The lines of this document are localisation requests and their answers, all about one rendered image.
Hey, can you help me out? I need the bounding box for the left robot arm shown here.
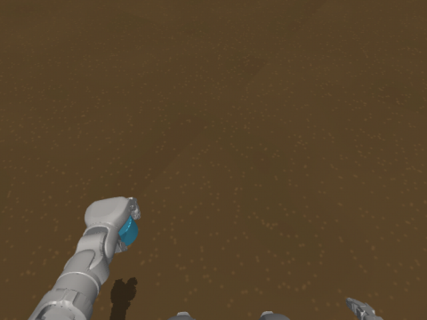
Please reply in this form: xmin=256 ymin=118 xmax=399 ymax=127
xmin=28 ymin=223 xmax=119 ymax=320

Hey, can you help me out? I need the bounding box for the right robot hand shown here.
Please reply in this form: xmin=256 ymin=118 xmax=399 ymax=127
xmin=346 ymin=298 xmax=383 ymax=320

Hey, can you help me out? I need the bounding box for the left robot hand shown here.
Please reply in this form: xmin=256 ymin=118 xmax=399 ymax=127
xmin=84 ymin=197 xmax=141 ymax=253

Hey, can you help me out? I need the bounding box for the tin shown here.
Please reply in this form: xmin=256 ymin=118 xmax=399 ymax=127
xmin=119 ymin=215 xmax=138 ymax=246

